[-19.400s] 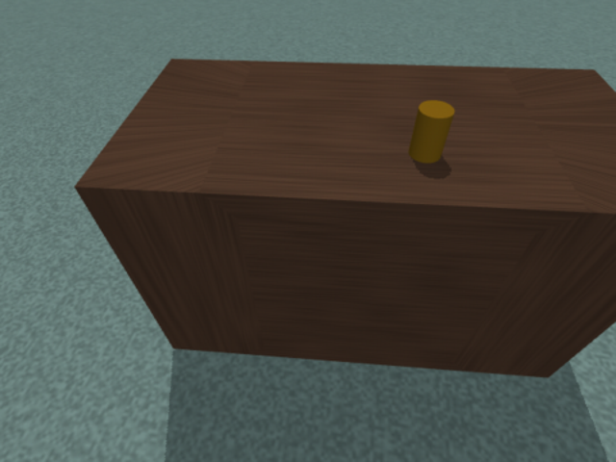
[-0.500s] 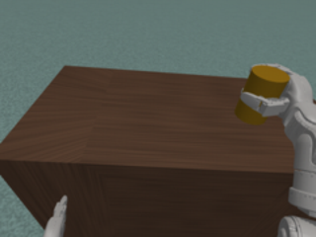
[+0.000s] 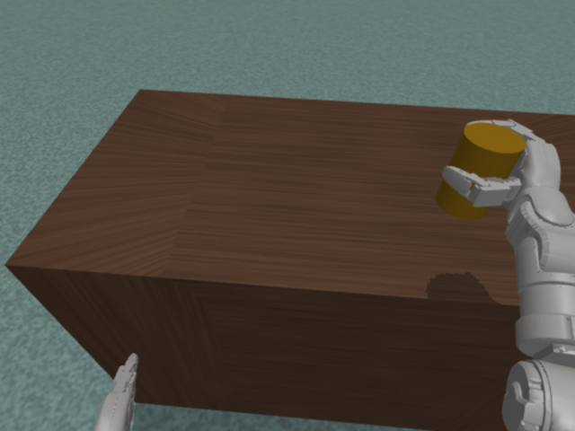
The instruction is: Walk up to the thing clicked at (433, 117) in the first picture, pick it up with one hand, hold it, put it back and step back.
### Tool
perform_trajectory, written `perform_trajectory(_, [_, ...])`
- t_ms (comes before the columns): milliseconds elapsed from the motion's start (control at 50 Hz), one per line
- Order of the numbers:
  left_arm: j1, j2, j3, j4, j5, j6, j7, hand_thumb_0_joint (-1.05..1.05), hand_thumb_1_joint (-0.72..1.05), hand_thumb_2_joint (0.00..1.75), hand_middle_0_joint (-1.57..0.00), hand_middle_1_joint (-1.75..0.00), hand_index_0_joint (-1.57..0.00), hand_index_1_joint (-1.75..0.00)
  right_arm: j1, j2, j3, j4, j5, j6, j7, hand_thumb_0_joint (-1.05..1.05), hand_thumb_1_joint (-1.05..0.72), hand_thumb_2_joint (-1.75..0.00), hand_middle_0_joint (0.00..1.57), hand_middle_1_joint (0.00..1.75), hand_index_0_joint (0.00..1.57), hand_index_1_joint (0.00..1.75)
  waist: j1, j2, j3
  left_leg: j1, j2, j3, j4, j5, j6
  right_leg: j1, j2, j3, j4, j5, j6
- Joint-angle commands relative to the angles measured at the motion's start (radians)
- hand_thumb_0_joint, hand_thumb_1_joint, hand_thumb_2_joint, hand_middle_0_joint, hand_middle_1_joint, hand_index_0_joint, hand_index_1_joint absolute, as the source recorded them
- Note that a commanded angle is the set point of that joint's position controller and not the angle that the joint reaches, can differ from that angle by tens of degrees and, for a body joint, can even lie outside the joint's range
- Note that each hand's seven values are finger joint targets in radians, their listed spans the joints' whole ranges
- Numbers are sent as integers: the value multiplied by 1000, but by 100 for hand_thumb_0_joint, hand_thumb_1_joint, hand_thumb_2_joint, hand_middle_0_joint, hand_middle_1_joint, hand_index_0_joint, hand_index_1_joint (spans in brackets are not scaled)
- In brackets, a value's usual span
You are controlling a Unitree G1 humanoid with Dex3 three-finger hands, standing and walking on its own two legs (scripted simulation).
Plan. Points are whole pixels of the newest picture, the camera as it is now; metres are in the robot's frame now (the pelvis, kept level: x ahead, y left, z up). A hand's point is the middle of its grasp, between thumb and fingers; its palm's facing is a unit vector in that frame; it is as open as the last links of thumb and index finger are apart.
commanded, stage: crouch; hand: right
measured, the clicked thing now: (476, 172) +0.43 -0.20 +0.18
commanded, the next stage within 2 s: lower in 0.70 s
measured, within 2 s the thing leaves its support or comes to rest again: rests again in 1.68 s
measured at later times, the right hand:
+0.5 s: hand (468, 171) +0.47 -0.21 +0.15, palm faces +0.20 +0.98 +0.00, open 9.9 cm
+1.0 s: hand (461, 178) +0.49 -0.22 +0.12, palm faces +0.19 +0.98 +0.01, open 9.9 cm
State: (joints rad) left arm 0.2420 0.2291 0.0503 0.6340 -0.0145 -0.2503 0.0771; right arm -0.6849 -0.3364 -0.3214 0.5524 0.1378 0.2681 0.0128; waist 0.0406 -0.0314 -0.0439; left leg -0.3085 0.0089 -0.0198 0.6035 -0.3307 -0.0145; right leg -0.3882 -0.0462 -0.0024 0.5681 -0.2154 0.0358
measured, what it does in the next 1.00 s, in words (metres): stands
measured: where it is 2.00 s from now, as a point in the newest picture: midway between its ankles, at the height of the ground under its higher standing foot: outside the picture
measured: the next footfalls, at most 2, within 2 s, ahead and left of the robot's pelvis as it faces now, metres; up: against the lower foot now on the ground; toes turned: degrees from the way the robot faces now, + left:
none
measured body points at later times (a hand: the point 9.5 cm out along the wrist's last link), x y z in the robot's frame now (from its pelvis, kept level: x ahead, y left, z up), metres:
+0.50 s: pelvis +0.01 +0.00 +0.00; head +0.04 +0.00 +0.45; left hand +0.16 +0.25 -0.08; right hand +0.46 -0.26 +0.15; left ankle -0.01 +0.13 -0.73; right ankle +0.05 -0.14 -0.73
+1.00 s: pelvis +0.01 -0.01 -0.01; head +0.06 -0.02 +0.44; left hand +0.15 +0.25 -0.07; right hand +0.48 -0.27 +0.12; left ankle -0.01 +0.13 -0.73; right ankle +0.05 -0.14 -0.73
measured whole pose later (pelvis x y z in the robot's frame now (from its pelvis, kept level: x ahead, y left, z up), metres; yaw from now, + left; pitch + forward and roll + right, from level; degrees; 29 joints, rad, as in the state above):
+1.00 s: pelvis +0.01 -0.01 -0.01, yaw +1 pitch +10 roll +1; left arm 0.26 0.22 0.03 0.46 -0.01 -0.11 0.04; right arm -0.82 -0.44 -0.38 1.02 0.10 -0.15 0.06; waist 0.11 0.00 -0.08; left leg -0.49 0.00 -0.03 0.67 -0.36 -0.03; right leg -0.59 -0.06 -0.01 0.69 -0.27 0.02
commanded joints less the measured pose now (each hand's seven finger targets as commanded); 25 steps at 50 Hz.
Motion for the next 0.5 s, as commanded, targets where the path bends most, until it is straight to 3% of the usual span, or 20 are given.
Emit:
perform_trajectory(0, [-93,87,5,-209,-1,-54,-5,0,-54,5,-5,-5,-5,-5,-544,-260,-51,-198,9,-163,8,0,-19,-131,129,143,133,143,-4,4,-331,-19,-24,36,-112,237,1,237,33,-23,-38,130,-48])
perform_trajectory(20, [-65,114,40,-201,-3,-47,-1,0,-54,5,-5,-5,-5,-5,-550,-320,-90,-212,6,-178,3,0,-19,-129,127,141,131,141,-3,11,-352,-10,-22,32,-108,257,-2,241,34,-23,-36,142,-51])
perform_trajectory(60, [-44,125,47,-200,0,-39,-5,0,-54,5,-5,-5,-5,-5,-536,-271,-52,-160,1,-195,10,0,-19,-130,128,142,132,142,18,-1,-346,-36,-24,30,-102,284,-2,253,33,-27,-33,165,-51])
perform_trajectory(100, [-40,110,37,-180,-1,-32,-9,0,-54,5,-5,-5,-5,-5,-566,-297,-66,-170,2,-229,12,0,-19,-129,127,141,132,141,8,-41,-345,-56,-27,34,-96,274,5,258,28,-22,-27,173,-48])
perform_trajectory(120, [-43,115,44,-211,-3,-28,-8,0,-55,5,-5,-5,-5,-5,-594,-308,-67,-165,0,-245,12,0,-20,-130,128,142,132,142,20,-22,-375,-44,-27,33,-96,288,3,258,28,-22,-22,183,-50])
perform_trajectory(140, [-74,95,20,-214,-4,-26,-10,0,-54,5,-5,-5,-5,-5,-597,-300,-58,-154,-1,-253,13,0,-21,-129,128,142,132,142,11,-25,-362,-41,-24,28,-96,283,2,244,32,-26,-21,168,-51])
perform_trajectory(200, [-66,117,36,-233,-2,-15,-9,0,-54,5,-5,-5,-5,-5,-571,-272,-44,-68,-3,-279,21,0,-20,-131,128,142,132,143,37,-8,-398,-57,-29,31,-82,319,-1,265,26,-20,-6,204,-53])
perform_trajectory(240, [-33,128,49,-210,-1,2,-5,0,-54,5,-5,-5,-5,-5,-606,-321,-60,-80,-8,-303,18,0,-19,-131,128,143,132,143,36,-24,-402,-65,-27,28,-83,316,1,261,28,-23,-3,203,-53])
perform_trajectory(260, [-60,109,24,-226,-2,3,-8,0,-54,5,-5,-5,-5,-5,-598,-309,-57,-69,-4,-310,21,0,-21,-131,129,143,133,143,28,-20,-382,-68,-29,31,-86,293,2,247,29,-22,-8,181,-51])
perform_trajectory(300, [-54,125,46,-234,-1,9,-7,0,-55,5,-5,-5,-5,-5,-602,-308,-57,-51,-3,-328,24,0,-21,-131,128,142,132,142,35,-34,-410,-71,-33,34,-83,292,5,253,24,-18,-8,184,-49])
perform_trajectory(340, [-42,92,8,-238,-3,18,-13,0,-54,5,-5,-5,-5,-5,-594,-293,-48,-10,-3,-343,29,0,-20,-131,128,142,132,142,34,-27,-383,-81,-37,37,-82,279,6,237,22,-17,-6,177,-47])
perform_trajectory(360, [-24,69,-3,-198,-2,29,-19,0,-54,5,-5,-4,-5,-5,-606,-329,-62,-25,-7,-356,28,0,-18,-130,127,142,131,142,18,-61,-403,-63,-31,33,-74,309,6,227,27,-21,5,206,-48])
perform_trajectory(400, [-33,119,41,-223,-3,36,-14,0,-55,5,-5,-4,-5,-5,-592,-340,-75,14,-5,-368,32,0,-18,-130,127,142,131,142,37,-36,-423,-70,-33,32,-69,327,2,233,25,-20,14,222,-51])
perform_trajectory(420, [-61,109,17,-256,-2,40,-16,0,-54,5,-5,-5,-5,-5,-613,-338,-70,6,-5,-376,31,0,-18,-130,127,142,132,142,31,-40,-429,-59,-28,27,-67,334,1,225,29,-24,17,220,-52])
perform_trajectory(460, [-48,130,42,-253,-3,49,-13,0,-55,5,-5,-4,-5,-5,-617,-338,-72,28,-4,-389,36,0,-17,-131,128,143,132,143,45,-26,-432,-68,-31,30,-65,355,-3,232,26,-21,26,242,-56])
perform_trajectory(480, [-40,115,28,-259,-5,55,-15,0,-55,6,-5,-4,-5,-5,-610,-339,-72,30,-4,-397,35,0,-18,-130,127,142,131,142,42,-14,-440,-56,-27,27,-60,376,-5,223,29,-23,31,255,-59])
